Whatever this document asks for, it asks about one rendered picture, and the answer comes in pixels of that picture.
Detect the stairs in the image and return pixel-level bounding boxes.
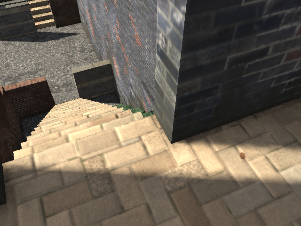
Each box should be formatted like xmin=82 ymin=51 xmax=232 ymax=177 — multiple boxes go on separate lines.
xmin=13 ymin=98 xmax=144 ymax=160
xmin=27 ymin=0 xmax=55 ymax=29

